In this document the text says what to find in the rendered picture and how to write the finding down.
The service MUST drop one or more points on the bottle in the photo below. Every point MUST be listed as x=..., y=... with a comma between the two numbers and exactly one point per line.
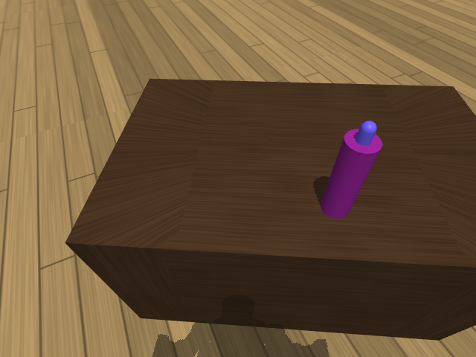
x=355, y=159

